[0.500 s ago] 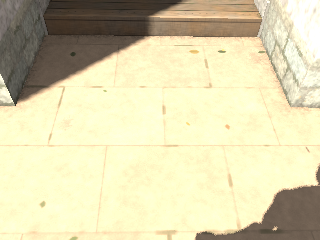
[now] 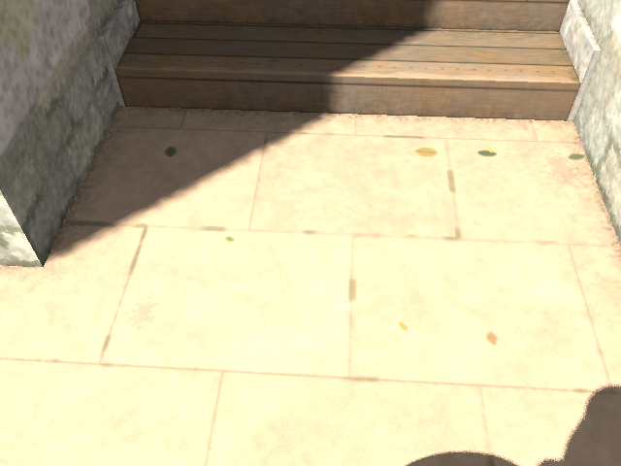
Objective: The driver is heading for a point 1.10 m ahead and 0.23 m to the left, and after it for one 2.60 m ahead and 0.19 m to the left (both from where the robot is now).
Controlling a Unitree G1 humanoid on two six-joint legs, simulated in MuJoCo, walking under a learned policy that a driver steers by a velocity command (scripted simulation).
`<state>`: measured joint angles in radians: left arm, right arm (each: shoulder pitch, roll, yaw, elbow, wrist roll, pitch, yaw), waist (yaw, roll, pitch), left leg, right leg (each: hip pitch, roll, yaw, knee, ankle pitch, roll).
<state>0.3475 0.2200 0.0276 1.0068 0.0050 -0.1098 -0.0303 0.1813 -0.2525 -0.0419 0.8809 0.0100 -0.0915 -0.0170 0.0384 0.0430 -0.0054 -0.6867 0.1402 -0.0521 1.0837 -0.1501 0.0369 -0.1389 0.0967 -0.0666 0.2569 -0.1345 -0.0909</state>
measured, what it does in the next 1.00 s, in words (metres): walks ahead: left foot, then right foot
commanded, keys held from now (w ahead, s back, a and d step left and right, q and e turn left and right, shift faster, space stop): w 0.28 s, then no key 0.48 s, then w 0.20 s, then no key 0.04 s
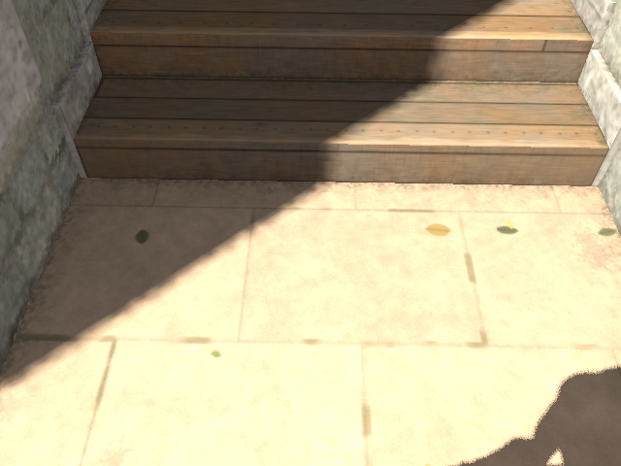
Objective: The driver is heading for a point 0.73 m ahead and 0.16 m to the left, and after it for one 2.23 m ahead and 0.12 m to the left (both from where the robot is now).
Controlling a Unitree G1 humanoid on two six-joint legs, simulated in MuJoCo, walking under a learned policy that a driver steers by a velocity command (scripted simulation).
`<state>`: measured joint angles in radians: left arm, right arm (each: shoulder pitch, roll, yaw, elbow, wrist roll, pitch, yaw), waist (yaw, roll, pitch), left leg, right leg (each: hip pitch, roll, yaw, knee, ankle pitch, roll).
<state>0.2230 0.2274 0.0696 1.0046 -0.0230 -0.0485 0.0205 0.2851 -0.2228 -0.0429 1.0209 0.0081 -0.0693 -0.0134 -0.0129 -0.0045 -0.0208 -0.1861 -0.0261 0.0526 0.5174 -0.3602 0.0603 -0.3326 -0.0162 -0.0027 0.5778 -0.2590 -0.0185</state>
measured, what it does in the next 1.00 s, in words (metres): walks ahead: right foot, then left foot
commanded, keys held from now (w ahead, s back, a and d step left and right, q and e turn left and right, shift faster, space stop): no key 0.38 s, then w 0.62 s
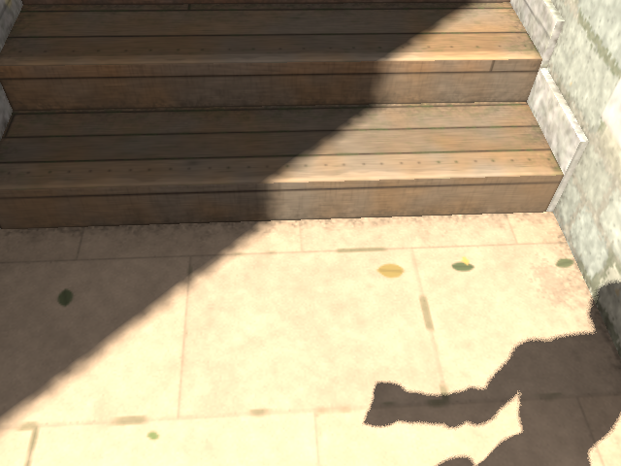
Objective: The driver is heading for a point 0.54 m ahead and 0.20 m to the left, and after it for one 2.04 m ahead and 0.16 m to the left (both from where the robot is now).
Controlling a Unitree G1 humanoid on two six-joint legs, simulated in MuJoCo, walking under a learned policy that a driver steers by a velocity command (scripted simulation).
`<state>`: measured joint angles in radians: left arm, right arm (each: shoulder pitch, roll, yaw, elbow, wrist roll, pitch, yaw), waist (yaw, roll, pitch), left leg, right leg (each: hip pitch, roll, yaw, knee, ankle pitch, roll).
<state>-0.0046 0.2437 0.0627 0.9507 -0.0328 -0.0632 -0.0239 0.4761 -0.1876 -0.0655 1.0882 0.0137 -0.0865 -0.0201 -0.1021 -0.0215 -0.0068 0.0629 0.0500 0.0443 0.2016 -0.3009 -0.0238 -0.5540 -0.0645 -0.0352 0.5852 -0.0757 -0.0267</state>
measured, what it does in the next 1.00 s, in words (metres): walks ahead, turning left: right foot, then left foot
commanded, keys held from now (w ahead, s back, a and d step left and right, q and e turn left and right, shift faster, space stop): w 0.04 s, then w+q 0.06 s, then q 0.64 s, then w+q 0.26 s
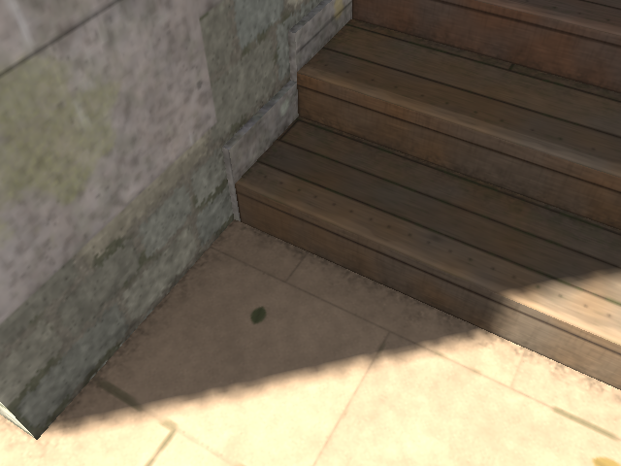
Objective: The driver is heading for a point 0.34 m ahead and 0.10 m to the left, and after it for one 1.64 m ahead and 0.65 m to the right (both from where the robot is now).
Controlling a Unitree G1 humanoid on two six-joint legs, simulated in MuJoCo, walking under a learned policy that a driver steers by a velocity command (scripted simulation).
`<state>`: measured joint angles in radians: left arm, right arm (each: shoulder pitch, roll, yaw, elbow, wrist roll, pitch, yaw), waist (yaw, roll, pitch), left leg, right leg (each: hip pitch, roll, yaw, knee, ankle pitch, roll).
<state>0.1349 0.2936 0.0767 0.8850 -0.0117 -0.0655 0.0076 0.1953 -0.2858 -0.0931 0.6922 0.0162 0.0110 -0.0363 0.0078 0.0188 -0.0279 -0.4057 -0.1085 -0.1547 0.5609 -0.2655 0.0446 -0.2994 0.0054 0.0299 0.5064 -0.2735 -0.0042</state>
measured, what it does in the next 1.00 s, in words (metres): walks ahead: left foot, then right foot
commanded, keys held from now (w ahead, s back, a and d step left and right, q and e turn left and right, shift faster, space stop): w+q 0.34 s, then e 0.66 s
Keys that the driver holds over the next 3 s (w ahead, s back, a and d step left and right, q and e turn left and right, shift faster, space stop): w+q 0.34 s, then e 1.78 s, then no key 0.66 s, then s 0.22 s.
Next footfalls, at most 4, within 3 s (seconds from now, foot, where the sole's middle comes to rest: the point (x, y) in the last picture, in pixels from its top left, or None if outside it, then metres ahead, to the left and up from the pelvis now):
0.44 left None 0.27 0.20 -0.77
0.92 right None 0.38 -0.05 -0.77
1.38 left None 0.39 0.18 -0.77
1.74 right None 0.29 -0.09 -0.77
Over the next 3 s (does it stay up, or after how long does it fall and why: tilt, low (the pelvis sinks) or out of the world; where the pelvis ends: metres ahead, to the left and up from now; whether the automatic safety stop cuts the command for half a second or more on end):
stays up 0.28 0.02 0.00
